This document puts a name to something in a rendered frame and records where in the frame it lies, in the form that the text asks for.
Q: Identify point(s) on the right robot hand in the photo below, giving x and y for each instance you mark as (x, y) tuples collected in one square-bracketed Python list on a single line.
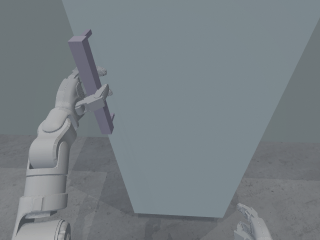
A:
[(257, 230)]

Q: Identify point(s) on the handle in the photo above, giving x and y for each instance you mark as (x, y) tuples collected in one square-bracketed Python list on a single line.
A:
[(82, 54)]

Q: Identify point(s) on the left robot hand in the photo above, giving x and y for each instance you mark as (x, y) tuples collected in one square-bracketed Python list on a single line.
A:
[(70, 94)]

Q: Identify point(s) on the fridge door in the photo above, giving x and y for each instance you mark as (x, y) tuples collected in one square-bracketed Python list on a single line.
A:
[(194, 86)]

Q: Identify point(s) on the left robot forearm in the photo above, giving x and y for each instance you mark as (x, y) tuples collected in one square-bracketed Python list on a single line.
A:
[(47, 167)]

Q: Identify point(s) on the left robot upper arm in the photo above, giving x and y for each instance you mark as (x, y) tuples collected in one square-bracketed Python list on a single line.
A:
[(45, 230)]

